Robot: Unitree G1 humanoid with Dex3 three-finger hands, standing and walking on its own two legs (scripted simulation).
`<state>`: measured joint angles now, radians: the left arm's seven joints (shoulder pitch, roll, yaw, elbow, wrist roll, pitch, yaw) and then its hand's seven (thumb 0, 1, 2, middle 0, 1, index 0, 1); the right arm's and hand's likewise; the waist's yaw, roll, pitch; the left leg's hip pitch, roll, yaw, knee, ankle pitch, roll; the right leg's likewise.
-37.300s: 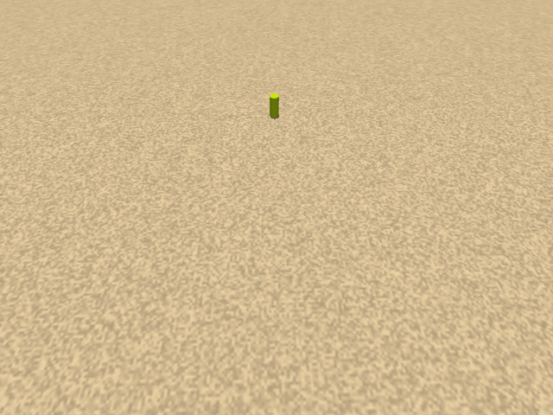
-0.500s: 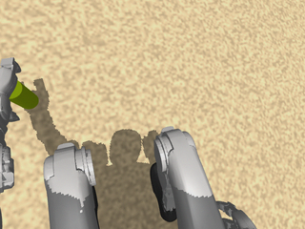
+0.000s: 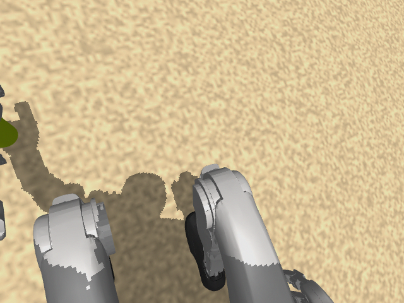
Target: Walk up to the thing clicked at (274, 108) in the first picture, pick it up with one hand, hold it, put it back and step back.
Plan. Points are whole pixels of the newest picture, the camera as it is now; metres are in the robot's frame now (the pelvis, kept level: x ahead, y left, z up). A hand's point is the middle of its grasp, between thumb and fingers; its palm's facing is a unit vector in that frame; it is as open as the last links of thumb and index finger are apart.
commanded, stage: rest palm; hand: left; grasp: from above
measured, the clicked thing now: out of the picture +0.47 +0.33 -0.24
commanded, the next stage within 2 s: close in 1.00 s
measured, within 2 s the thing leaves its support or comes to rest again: neither
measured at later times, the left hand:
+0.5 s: hand out of the picture +0.45 +0.32 -0.20, palm faces -0.44 -0.13 -0.89, open 13.8 cm
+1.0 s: hand out of the picture +0.45 +0.32 -0.20, palm faces -0.43 -0.13 -0.89, open 13.0 cm
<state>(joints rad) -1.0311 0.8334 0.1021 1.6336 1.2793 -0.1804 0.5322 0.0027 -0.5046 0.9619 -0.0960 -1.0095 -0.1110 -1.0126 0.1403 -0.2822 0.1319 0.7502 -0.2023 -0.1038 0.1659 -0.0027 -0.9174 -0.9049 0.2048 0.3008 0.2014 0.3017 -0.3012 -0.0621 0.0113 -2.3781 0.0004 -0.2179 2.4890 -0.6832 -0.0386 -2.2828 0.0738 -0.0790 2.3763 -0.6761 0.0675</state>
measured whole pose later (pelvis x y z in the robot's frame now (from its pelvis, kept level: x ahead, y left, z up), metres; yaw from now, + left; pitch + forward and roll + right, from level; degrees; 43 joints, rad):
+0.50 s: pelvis +0.00 +0.00 +0.00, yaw +0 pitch +31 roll -11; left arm -1.03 0.86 0.06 1.65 1.25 -0.23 0.51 0.00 -0.49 1.00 -0.10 -1.02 -0.11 -1.03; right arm 0.13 -0.29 0.16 0.74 -0.21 -0.11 0.19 0.00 -0.92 -0.91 0.21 0.30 0.20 0.30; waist -0.30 -0.06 0.02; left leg -2.35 0.00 -0.23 2.50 -0.70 -0.04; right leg -2.26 0.07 -0.09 2.37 -0.69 0.07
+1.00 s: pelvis +0.00 +0.00 +0.00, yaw -1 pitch +31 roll -11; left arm -1.04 0.86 0.07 1.66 1.25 -0.19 0.52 0.00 -0.40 1.02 -0.14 -1.05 -0.17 -1.06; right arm 0.14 -0.28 0.19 0.73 -0.22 -0.12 0.19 0.00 -0.92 -0.91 0.21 0.30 0.20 0.30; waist -0.32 -0.06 0.02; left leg -2.36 0.00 -0.24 2.50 -0.69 -0.04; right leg -2.26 0.08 -0.10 2.37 -0.68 0.07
